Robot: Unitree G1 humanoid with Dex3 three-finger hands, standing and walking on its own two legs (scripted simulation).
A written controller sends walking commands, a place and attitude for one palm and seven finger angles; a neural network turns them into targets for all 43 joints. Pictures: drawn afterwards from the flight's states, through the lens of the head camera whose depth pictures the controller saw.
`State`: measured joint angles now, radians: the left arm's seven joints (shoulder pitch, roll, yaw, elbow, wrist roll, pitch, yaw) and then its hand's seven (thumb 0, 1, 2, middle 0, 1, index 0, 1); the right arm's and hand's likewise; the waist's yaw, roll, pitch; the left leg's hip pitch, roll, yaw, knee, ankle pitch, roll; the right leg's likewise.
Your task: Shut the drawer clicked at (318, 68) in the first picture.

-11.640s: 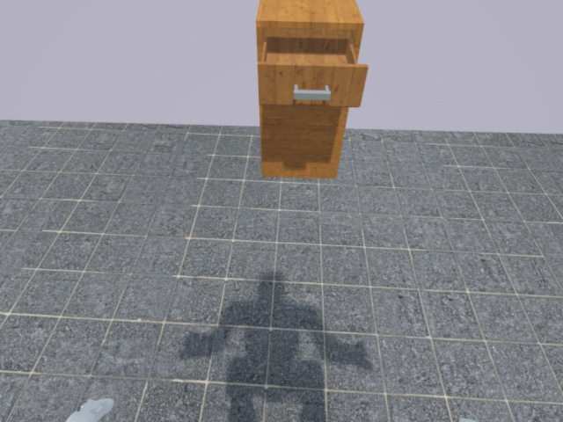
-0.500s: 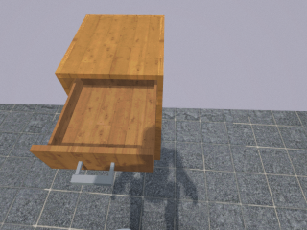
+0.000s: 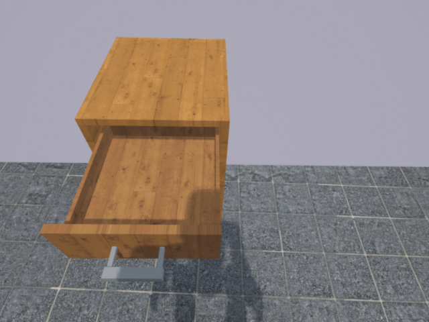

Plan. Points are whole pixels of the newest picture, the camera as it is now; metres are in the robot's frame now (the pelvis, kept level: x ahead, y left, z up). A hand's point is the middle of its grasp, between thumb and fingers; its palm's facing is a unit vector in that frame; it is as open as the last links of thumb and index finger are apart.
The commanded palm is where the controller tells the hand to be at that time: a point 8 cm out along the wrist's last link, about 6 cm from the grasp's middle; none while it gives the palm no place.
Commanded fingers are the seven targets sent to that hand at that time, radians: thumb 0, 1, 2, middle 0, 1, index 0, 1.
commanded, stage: come to a stop and stand still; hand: left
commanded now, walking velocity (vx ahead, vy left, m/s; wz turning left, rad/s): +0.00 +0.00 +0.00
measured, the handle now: (135, 263) +0.25 +0.17 -0.08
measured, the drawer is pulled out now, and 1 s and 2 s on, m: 0.30 0.30 0.29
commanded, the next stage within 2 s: look again from close up in 0.46 s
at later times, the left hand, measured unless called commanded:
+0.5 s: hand out of the picture +0.02 +0.22 -0.17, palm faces +0.02 -0.98 -0.20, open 7.4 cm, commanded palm none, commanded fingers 0.00 0.90 0.90 -0.20 -0.30 -0.20 -0.30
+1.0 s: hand out of the picture -0.01 +0.19 -0.17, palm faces +0.02 -0.99 -0.17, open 7.4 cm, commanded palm none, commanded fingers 0.00 0.90 0.90 -0.20 -0.30 -0.20 -0.30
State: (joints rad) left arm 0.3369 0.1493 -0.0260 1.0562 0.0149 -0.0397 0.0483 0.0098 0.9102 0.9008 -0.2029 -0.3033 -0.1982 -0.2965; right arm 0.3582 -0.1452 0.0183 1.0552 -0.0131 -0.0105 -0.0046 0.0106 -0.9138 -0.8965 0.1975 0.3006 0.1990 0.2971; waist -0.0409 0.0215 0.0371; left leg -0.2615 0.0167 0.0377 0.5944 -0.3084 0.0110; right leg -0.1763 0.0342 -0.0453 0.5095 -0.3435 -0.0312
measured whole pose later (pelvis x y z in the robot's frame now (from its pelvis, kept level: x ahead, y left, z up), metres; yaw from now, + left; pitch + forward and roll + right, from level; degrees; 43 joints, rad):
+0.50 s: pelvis +0.02 +0.04 +0.00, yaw +0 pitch +0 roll +0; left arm 0.31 0.17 -0.01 1.05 0.01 0.00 0.05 0.01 0.91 0.90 -0.20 -0.30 -0.19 -0.30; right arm 0.28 -0.16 0.02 1.09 -0.01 -0.03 -0.03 0.01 -0.92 -0.90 0.20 0.30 0.20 0.30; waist 0.00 -0.03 0.02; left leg -0.14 -0.08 0.07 0.45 -0.31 0.09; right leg -0.10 -0.06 -0.01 0.45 -0.35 0.04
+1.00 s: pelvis +0.00 +0.03 +0.01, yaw +0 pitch -1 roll +0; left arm 0.32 0.15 -0.02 1.07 0.01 0.00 0.05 0.01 0.90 0.90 -0.20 -0.30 -0.19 -0.30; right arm 0.28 -0.14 0.02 1.13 -0.01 -0.03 -0.02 0.01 -0.92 -0.90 0.20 0.30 0.20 0.30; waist 0.00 -0.03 0.03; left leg -0.14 -0.06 0.06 0.42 -0.26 0.08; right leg -0.10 -0.04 -0.02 0.42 -0.30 0.03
